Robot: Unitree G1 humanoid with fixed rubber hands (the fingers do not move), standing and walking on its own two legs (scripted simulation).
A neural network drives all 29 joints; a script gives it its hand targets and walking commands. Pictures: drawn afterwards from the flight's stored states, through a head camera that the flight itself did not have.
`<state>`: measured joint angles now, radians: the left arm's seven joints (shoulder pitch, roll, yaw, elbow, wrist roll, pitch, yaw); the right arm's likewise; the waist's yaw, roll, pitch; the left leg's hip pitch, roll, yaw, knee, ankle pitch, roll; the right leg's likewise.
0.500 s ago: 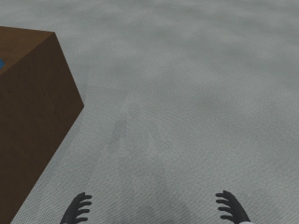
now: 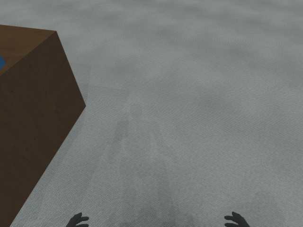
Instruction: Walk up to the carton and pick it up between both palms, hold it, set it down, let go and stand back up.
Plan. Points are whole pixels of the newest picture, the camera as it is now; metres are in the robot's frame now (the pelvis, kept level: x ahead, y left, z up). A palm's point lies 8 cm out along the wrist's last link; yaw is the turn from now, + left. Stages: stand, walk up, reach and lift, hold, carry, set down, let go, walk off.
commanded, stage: stand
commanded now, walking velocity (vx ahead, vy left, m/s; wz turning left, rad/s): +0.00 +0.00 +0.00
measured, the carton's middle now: out of the picture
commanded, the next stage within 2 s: walk up in 0.78 s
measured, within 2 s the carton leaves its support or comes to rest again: neither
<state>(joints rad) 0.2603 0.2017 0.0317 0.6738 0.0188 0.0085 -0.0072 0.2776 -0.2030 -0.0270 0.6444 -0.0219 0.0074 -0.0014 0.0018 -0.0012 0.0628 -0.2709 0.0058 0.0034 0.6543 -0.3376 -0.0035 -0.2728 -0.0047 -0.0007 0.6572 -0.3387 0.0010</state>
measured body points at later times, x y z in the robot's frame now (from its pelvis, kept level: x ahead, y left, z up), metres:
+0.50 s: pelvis -0.01 +0.00 +0.00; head +0.00 +0.00 +0.45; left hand +0.09 +0.25 -0.11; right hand +0.09 -0.24 -0.11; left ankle +0.01 +0.12 -0.72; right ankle +0.01 -0.12 -0.72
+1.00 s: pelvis -0.01 +0.00 +0.00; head +0.00 +0.00 +0.45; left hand +0.08 +0.25 -0.12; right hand +0.08 -0.24 -0.11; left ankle +0.01 +0.12 -0.72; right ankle +0.01 -0.12 -0.72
